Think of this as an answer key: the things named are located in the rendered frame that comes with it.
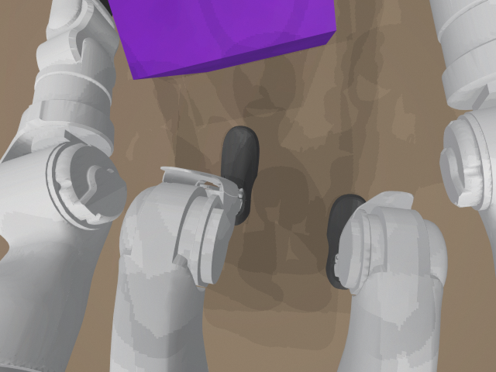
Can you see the robot right forearm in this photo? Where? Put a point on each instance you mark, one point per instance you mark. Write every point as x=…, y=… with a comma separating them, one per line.
x=466, y=30

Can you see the robot left upper arm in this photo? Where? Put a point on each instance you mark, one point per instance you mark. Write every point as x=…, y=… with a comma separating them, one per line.
x=56, y=209

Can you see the robot left thigh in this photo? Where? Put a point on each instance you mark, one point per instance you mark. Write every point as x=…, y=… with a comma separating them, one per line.
x=181, y=241

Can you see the carton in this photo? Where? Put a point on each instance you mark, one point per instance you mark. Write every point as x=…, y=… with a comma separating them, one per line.
x=173, y=37

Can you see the robot left forearm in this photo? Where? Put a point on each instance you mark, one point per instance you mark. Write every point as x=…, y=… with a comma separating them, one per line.
x=73, y=90

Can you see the robot right upper arm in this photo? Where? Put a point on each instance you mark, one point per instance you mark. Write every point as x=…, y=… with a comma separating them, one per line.
x=468, y=166

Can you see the robot right foot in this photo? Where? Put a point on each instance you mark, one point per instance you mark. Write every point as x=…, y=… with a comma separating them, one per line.
x=343, y=207

